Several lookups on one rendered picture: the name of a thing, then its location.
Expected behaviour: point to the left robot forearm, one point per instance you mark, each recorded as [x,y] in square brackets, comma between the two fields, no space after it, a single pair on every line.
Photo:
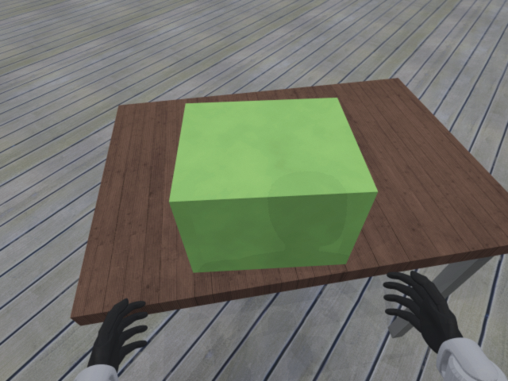
[98,372]

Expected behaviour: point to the carton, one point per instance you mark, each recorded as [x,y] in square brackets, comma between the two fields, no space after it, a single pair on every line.
[269,184]

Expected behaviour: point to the robot left hand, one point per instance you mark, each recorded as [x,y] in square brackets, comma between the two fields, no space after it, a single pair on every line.
[108,347]

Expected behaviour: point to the robot right hand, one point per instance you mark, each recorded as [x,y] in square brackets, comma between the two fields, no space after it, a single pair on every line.
[433,319]

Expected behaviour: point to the right robot forearm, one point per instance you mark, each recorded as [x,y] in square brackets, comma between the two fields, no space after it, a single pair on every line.
[461,359]

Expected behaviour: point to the table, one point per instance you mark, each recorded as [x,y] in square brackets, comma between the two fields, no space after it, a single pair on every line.
[436,204]

